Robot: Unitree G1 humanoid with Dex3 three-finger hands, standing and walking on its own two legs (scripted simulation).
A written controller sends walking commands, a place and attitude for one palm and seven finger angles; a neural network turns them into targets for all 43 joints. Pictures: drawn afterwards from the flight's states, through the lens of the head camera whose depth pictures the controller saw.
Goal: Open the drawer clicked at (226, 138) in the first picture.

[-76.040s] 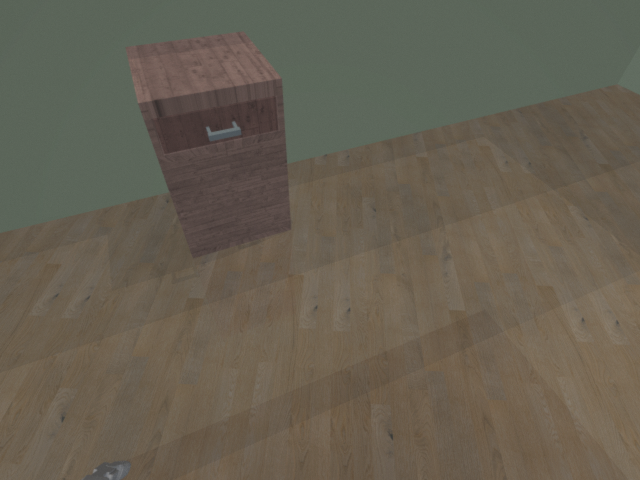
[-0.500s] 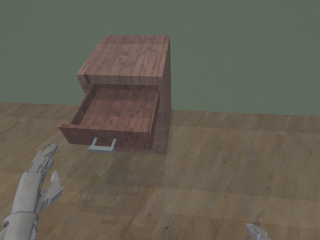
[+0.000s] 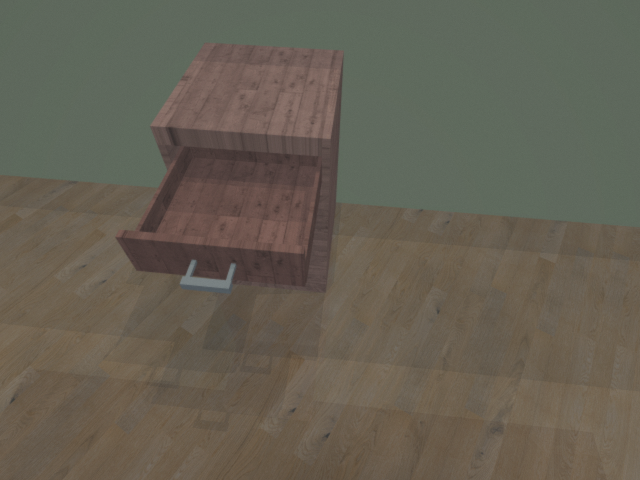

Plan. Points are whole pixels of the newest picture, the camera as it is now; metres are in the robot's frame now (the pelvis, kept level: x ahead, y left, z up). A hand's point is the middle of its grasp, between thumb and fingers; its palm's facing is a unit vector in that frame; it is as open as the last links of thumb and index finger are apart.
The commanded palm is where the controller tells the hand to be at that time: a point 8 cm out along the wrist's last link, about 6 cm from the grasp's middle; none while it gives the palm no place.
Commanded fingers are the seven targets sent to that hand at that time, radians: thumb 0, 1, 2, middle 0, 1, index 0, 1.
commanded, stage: let the arm hang, fingers relaxed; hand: left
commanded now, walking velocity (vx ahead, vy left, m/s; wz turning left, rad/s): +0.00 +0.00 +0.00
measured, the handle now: (209, 276) +0.51 +0.27 -0.20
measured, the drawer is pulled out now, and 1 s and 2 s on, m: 0.30 0.30 0.30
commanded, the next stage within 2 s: look to check the result in 0.50 s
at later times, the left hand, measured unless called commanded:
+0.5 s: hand out of the picture -0.02 +0.17 -0.18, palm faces +0.02 -0.98 -0.18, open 7.3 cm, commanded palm none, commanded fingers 0.00 0.90 0.90 -0.20 -0.30 -0.20 -0.30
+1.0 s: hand out of the picture -0.03 +0.15 -0.18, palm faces +0.03 -0.99 -0.17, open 7.4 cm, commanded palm none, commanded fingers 0.00 0.90 0.90 -0.20 -0.30 -0.20 -0.30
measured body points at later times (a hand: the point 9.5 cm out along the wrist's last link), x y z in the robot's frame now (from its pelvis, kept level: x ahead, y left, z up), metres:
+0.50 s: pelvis -0.01 +0.01 +0.00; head +0.00 +0.01 +0.45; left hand -0.01 +0.23 -0.16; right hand -0.05 -0.19 -0.16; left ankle +0.01 +0.10 -0.74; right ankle -0.01 -0.11 -0.74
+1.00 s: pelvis -0.01 +0.00 +0.00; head +0.00 +0.00 +0.45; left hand -0.03 +0.21 -0.16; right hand -0.04 -0.20 -0.17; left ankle +0.01 +0.10 -0.74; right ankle -0.01 -0.11 -0.74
